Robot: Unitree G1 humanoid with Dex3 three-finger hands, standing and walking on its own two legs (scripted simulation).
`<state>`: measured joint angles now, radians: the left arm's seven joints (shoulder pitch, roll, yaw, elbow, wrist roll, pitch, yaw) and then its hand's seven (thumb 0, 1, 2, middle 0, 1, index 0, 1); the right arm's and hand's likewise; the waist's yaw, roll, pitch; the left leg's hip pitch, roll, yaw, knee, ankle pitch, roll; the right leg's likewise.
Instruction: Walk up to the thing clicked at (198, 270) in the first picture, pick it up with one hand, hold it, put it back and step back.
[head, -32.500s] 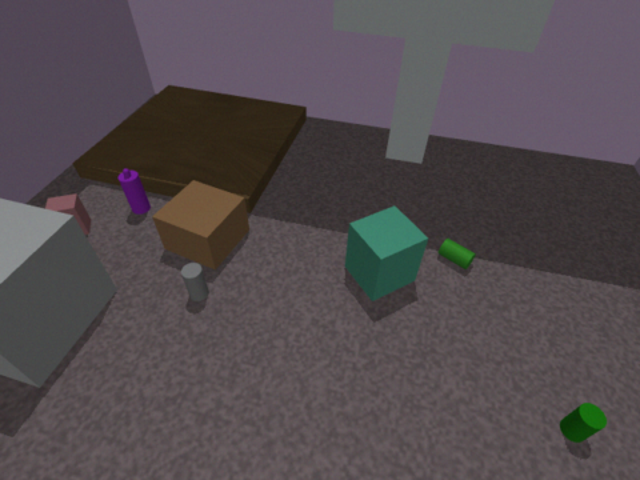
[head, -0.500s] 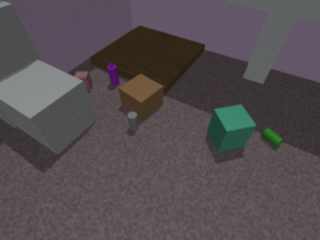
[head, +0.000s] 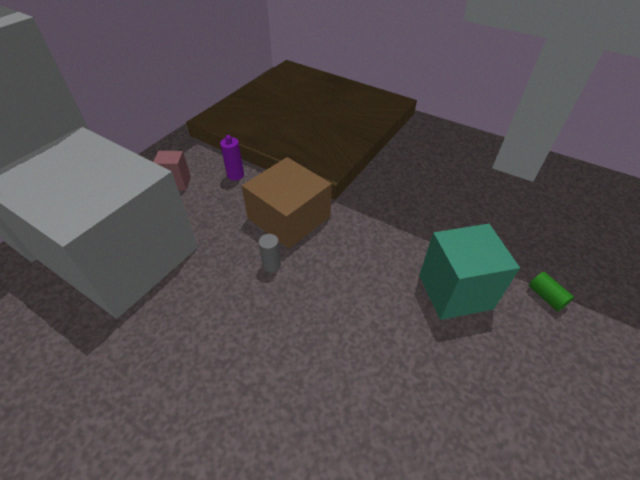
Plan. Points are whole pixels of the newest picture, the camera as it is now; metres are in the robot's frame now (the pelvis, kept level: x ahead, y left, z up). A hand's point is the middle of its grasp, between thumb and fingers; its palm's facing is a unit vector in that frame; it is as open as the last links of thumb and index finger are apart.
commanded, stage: step back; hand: left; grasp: from the side
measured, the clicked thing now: (270, 253) +1.02 +0.19 -0.69
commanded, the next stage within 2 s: stand in 0.36 s
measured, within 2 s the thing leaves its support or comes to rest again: neither
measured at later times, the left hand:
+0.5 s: hand out of the picture +0.12 +0.26 -0.14, palm faces -0.03 -0.93 -0.36, open 7.4 cm
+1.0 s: hand out of the picture +0.09 +0.25 -0.14, palm faces -0.08 -0.94 -0.34, open 7.4 cm
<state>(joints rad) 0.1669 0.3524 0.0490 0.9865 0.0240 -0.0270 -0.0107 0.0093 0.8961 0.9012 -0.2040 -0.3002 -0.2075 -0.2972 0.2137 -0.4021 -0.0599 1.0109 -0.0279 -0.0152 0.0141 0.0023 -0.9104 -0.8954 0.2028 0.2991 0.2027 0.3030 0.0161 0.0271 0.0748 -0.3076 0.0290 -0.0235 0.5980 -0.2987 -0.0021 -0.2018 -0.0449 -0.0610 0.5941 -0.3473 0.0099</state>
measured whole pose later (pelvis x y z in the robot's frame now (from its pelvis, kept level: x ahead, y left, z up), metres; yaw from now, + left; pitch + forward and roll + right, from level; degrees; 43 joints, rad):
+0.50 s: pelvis +0.02 +0.01 +0.01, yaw -2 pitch -3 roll +0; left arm 0.10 0.35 0.01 1.09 0.01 -0.01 0.00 0.01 0.90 0.90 -0.20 -0.30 -0.20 -0.30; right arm 0.02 -0.34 -0.02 1.08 0.00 -0.02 0.02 0.00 -0.91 -0.89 0.21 0.30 0.21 0.30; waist 0.01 0.02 0.06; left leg -0.19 0.03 0.02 0.43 -0.19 -0.02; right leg -0.09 -0.03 -0.01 0.41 -0.27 0.03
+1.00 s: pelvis +0.01 +0.00 +0.02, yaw -2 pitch -2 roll +0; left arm 0.12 0.35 0.00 1.13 0.01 -0.01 -0.01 0.01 0.90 0.90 -0.20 -0.30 -0.20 -0.30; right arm 0.12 -0.35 -0.01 1.16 -0.01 -0.01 0.02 0.00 -0.91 -0.90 0.20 0.30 0.20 0.30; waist -0.02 0.01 0.06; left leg -0.16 0.04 0.02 0.33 -0.12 -0.03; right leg -0.08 -0.02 0.00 0.33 -0.21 0.02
